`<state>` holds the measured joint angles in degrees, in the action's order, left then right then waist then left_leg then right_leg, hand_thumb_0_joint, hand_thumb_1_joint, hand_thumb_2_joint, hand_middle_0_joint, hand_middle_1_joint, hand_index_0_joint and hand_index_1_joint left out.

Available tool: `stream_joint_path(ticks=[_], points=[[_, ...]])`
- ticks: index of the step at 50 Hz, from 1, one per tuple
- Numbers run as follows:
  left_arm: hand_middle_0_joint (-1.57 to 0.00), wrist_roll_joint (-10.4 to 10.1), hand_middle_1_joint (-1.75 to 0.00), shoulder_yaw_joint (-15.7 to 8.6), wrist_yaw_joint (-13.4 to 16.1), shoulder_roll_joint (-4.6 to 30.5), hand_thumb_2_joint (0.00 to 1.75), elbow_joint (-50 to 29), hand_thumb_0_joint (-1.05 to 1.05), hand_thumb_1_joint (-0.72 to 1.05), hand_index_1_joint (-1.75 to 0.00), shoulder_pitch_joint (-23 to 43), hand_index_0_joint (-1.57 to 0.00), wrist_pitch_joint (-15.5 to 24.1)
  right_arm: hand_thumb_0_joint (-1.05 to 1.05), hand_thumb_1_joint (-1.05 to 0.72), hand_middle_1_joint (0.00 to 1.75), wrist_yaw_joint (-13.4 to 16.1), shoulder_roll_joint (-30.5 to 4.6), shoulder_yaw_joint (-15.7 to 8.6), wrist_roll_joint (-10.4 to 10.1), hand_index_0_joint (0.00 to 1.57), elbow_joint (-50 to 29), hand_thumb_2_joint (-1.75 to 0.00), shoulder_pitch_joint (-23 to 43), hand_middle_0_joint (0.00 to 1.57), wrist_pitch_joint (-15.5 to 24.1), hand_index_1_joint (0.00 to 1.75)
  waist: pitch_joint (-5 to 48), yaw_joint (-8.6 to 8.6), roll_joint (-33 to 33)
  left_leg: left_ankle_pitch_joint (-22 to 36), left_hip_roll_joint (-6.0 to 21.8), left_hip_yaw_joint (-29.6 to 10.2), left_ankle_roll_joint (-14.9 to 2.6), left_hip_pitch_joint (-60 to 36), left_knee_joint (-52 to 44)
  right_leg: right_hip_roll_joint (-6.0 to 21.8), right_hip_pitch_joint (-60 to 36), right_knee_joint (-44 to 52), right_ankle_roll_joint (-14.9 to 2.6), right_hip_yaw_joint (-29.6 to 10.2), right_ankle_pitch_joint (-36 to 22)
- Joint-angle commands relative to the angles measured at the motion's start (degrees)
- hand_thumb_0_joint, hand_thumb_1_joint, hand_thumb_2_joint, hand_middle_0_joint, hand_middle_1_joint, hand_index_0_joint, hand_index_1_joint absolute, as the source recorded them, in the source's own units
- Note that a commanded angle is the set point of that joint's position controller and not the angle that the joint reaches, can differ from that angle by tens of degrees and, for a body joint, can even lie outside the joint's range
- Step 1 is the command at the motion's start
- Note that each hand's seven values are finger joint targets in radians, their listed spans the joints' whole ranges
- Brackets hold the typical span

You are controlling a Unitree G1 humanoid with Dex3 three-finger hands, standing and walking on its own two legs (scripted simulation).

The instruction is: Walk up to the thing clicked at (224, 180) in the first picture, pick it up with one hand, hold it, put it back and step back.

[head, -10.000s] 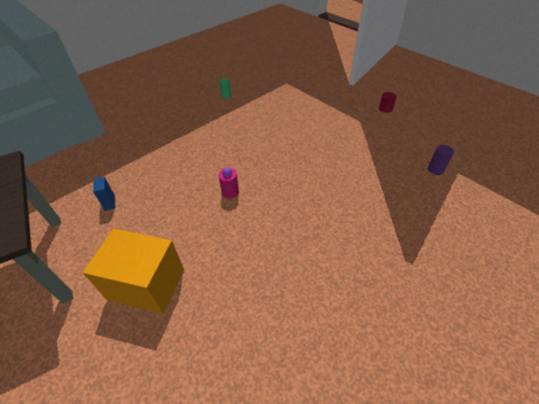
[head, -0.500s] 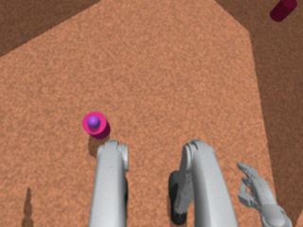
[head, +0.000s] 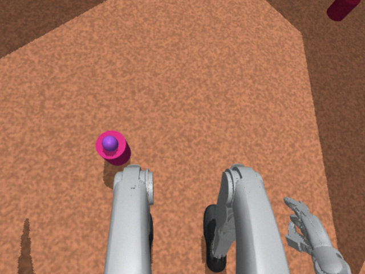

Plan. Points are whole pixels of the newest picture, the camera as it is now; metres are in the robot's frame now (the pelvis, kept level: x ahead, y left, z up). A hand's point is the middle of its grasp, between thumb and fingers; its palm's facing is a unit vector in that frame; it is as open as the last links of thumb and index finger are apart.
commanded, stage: go down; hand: left
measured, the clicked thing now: (113, 147) +0.41 +0.23 -0.32
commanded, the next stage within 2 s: approach in 0.60 s
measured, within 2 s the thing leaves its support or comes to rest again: neither
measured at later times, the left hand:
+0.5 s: hand out of the picture +0.32 +0.42 -0.02, palm faces +0.21 -0.97 -0.11, open 17.7 cm
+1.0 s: hand out of the picture +0.33 +0.40 -0.07, palm faces +0.23 -0.97 -0.01, open 17.6 cm
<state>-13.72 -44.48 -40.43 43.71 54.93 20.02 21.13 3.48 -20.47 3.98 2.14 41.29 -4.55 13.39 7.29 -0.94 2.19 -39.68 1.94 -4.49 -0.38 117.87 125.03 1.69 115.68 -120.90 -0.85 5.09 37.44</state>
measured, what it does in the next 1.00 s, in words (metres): stands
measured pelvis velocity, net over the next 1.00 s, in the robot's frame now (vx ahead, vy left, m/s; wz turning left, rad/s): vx -0.01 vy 0.00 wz -0.02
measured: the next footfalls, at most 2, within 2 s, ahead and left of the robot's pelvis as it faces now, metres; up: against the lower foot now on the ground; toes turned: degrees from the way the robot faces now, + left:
none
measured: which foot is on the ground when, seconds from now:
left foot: down 0.00-1.00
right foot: down 0.00-1.00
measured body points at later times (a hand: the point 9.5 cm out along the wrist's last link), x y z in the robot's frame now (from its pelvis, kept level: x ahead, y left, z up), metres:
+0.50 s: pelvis +0.00 +0.00 -0.02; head +0.20 +0.06 +0.38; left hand +0.30 +0.47 -0.01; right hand +0.18 -0.27 -0.13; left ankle +0.08 +0.12 -0.37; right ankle +0.10 -0.12 -0.37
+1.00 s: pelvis -0.01 +0.00 -0.04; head +0.19 +0.08 +0.35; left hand +0.32 +0.45 -0.07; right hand +0.18 -0.27 -0.13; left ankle +0.08 +0.12 -0.37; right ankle +0.10 -0.12 -0.37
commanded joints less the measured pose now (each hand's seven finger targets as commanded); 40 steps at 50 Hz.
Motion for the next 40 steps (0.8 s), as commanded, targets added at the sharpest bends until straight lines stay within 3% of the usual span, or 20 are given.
stream_joint_path(ticks=[1, 11, 13, 21, 27, 29, 33, 35, 36, 40], points=[[-0.06, -1.96, -0.04, -5.47, -0.16, 23.95, 0.08, -8.94, 0.00, -0.61, -0.07, 6.76, -0.03, 3.77, 0.00, -0.92, 0.30, 1.24, -12.53, -4.47, -0.41, 0.20, -3.44, -0.91, -5.77, 0.20, 1.46, 0.30, 31.73, 2.58, -11.31, 5.49, -0.89, 0.42, -1.07, -23.51, -17.86, -2.23, -15.87, 11.53, -1.76, -0.21, -2.88], [-0.05, -2.64, -0.04, -7.02, -1.11, 26.43, 0.09, -9.44, 0.00, -0.61, -0.07, 8.14, -0.03, 4.17, 0.00, -0.93, 0.30, 1.07, -12.95, -4.07, -0.20, 0.20, -3.01, -0.91, -5.54, 0.20, 1.21, 0.30, 32.16, 3.37, -12.07, 5.67, -0.89, 1.12, -1.17, -21.83, -16.22, -2.25, -15.35, 10.18, -1.78, -0.48, -2.87], [-0.05, -2.59, -0.04, -6.28, -1.38, 25.29, 0.09, -8.41, 0.00, -0.61, -0.06, 8.10, -0.03, 4.03, 0.00, -0.93, 0.30, 0.94, -12.98, -4.09, -0.24, 0.20, -2.97, -0.92, -5.60, 0.20, 1.21, 0.30, 30.90, 2.75, -12.17, 4.85, -0.81, 0.77, -1.12, -21.34, -16.53, -2.27, -14.35, 9.81, -1.78, -0.18, -2.32], [-0.05, -3.06, -0.04, -6.34, -2.23, 24.44, 0.08, -8.53, 0.00, -0.60, -0.06, 7.67, -0.03, 3.88, 0.00, -0.93, 0.30, 0.65, -13.32, -4.11, -0.04, 0.20, -2.53, -0.91, -6.85, 0.20, 0.81, 0.30, 34.65, 2.69, -12.74, 12.01, -0.90, 0.62, -0.60, -24.48, -14.79, -2.09, -15.13, 7.91, -2.08, 0.19, -7.55], [-0.05, -3.01, -0.04, -6.20, -1.50, 24.20, 0.09, -10.95, 0.00, -0.57, -0.06, 8.73, -0.02, 3.63, 0.00, -0.93, 0.30, 0.70, -13.31, -4.32, -0.31, 0.20, -2.59, -0.91, -6.83, 0.20, 0.56, 0.30, 33.90, 2.43, -13.78, 9.17, -0.94, 0.33, -0.71, -24.31, -15.62, -1.97, -14.14, 8.08, -1.96, 0.28, -5.81], [-0.05, -2.96, -0.04, -7.01, -0.87, 25.89, 0.09, -12.05, 0.00, -0.56, -0.06, 8.37, -0.03, 3.48, 0.00, -0.92, 0.30, 0.69, -13.31, -4.42, -0.47, 0.20, -3.11, -0.91, -6.39, 0.20, 0.42, 0.30, 33.75, 3.40, -12.76, 7.86, -0.99, 0.55, -0.87, -23.64, -16.06, -2.09, -14.46, 8.87, -1.84, 0.05, -4.61], [-0.05, -3.30, -0.04, -6.05, -0.56, 23.82, 0.08, -11.34, 0.00, -0.54, -0.06, 9.13, -0.03, 3.03, 0.00, -0.92, 0.30, 0.66, -12.69, -4.28, -0.57, 0.20, -3.24, -0.91, -6.14, 0.20, 0.35, 0.30, 31.73, 2.54, -12.10, 5.31, -1.07, 1.29, -1.25, -21.03, -15.94, -2.10, -15.42, 10.05, -1.57, -0.44, -2.83], [-0.06, -3.05, -0.06, -6.13, -0.54, 24.65, 0.14, -9.85, 0.00, -0.55, -0.11, 9.83, -0.01, 2.91, 0.00, -0.93, 0.30, 0.53, -12.85, -4.03, -0.76, 0.20, -3.45, -0.91, -5.81, 0.20, 0.32, 0.30, 30.33, 2.11, -11.37, 4.58, -1.06, 0.77, -1.32, -20.26, -16.32, -2.17, -14.38, 9.77, -1.65, 0.09, -2.06], [-0.06, -2.99, -0.03, -6.09, -0.57, 25.00, 0.06, -8.95, 0.00, -0.58, -0.07, 9.87, -0.02, 3.05, 0.00, -0.91, 0.30, 0.55, -12.82, -4.03, -0.77, 0.20, -3.66, -0.91, -5.48, 0.20, 0.28, 0.30, 29.30, 2.23, -10.66, 3.32, -1.04, 0.90, -1.49, -19.29, -16.18, -2.23, -14.12, 10.35, -1.53, -0.18, -0.96], [-0.07, -4.16, -0.04, -3.58, -2.04, 19.71, 0.04, -2.59, 0.00, -0.59, -0.07, 11.98, -0.03, 5.54, 0.00, -0.91, 0.30, 0.24, -12.52, -3.52, -0.52, 0.20, -3.78, -0.91, -4.34, 0.20, 0.93, 0.30, 24.22, -0.47, -8.34, 0.33, -0.93, 0.20, -1.72, -15.89, -14.24, -2.46, -9.99, 9.42, -1.51, 0.37, 0.87]])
